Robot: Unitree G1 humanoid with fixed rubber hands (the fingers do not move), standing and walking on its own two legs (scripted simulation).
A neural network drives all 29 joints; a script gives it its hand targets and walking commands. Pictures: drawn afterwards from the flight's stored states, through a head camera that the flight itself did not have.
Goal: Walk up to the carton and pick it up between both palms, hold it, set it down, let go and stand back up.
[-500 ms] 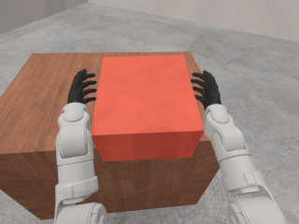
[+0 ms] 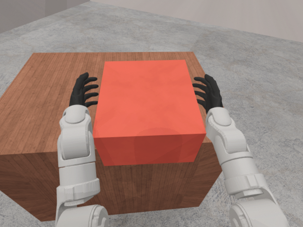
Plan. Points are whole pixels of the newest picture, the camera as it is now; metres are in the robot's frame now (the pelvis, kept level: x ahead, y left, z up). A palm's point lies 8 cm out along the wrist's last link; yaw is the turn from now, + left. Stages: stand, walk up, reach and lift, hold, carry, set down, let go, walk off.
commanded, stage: hold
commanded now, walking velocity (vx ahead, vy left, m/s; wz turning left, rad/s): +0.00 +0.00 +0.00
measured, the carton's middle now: (147, 109) +0.40 +0.01 +0.11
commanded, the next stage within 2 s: set down in 1.08 s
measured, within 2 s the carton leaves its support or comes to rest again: neither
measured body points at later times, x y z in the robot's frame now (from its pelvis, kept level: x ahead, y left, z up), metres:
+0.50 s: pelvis +0.00 +0.00 +0.00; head -0.02 +0.03 +0.45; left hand +0.37 +0.17 +0.17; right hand +0.36 -0.16 +0.16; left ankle +0.02 +0.13 -0.75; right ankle +0.00 -0.11 -0.75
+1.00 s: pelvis +0.00 +0.00 +0.00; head -0.02 +0.03 +0.45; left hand +0.36 +0.17 +0.18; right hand +0.36 -0.16 +0.17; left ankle +0.02 +0.13 -0.75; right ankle +0.00 -0.11 -0.75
